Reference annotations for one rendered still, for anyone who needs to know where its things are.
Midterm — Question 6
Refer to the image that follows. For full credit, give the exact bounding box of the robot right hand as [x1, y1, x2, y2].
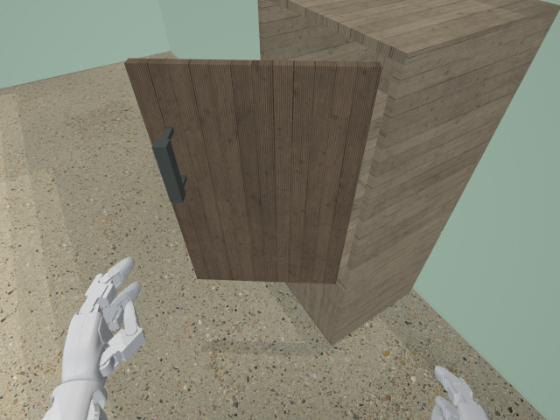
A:
[431, 366, 489, 420]

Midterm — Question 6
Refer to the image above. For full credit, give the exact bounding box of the handle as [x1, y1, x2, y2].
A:
[151, 127, 187, 203]

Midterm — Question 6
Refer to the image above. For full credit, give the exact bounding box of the cupboard door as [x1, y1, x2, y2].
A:
[124, 59, 382, 284]

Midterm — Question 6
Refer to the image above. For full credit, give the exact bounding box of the left robot forearm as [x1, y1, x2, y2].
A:
[42, 378, 108, 420]

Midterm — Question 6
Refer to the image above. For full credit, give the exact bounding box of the robot left hand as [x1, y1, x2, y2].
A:
[61, 257, 145, 386]

